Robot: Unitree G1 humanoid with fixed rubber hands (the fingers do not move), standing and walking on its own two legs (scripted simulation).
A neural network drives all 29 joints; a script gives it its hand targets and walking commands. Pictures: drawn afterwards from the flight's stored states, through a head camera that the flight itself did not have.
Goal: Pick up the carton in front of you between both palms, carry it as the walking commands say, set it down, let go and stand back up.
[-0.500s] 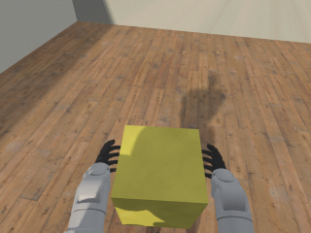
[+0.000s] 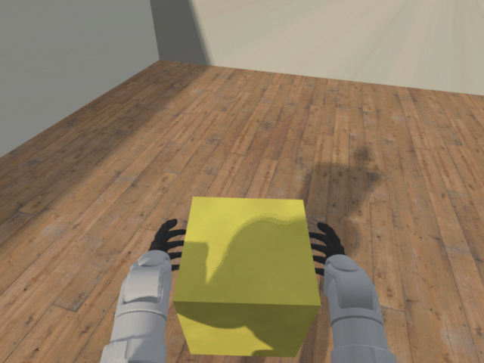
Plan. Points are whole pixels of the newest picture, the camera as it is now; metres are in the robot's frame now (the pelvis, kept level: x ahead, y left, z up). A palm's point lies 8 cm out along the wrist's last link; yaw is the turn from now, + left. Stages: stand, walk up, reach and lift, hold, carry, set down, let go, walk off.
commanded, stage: hold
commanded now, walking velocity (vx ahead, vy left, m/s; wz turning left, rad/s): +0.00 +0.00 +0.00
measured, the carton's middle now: (245, 279) +0.31 +0.00 -0.04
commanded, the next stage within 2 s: set down in 0.16 s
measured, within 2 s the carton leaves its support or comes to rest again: neither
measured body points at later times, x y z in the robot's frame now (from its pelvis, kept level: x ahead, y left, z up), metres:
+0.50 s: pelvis +0.01 +0.01 -0.01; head +0.02 +0.00 +0.44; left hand +0.35 +0.15 +0.00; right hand +0.35 -0.15 +0.00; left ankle +0.03 +0.13 -0.74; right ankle +0.05 -0.11 -0.74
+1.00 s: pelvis -0.03 +0.02 -0.11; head +0.20 +0.00 +0.28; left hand +0.41 +0.14 -0.19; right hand +0.40 -0.16 -0.19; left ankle +0.03 +0.13 -0.74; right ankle +0.05 -0.11 -0.74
